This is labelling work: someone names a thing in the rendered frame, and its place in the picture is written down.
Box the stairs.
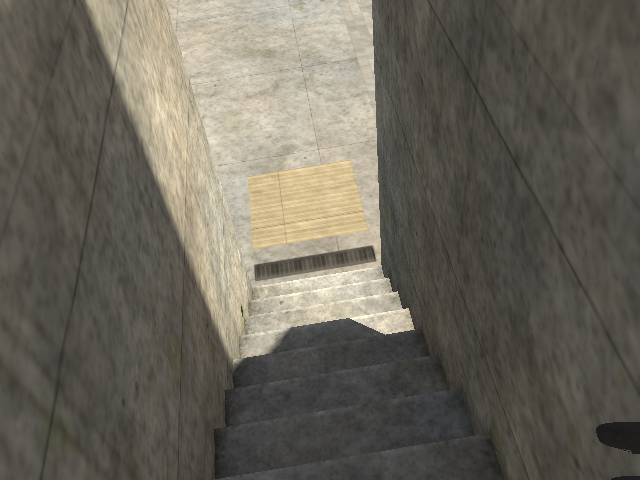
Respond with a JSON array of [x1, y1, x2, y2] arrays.
[[213, 266, 505, 480]]

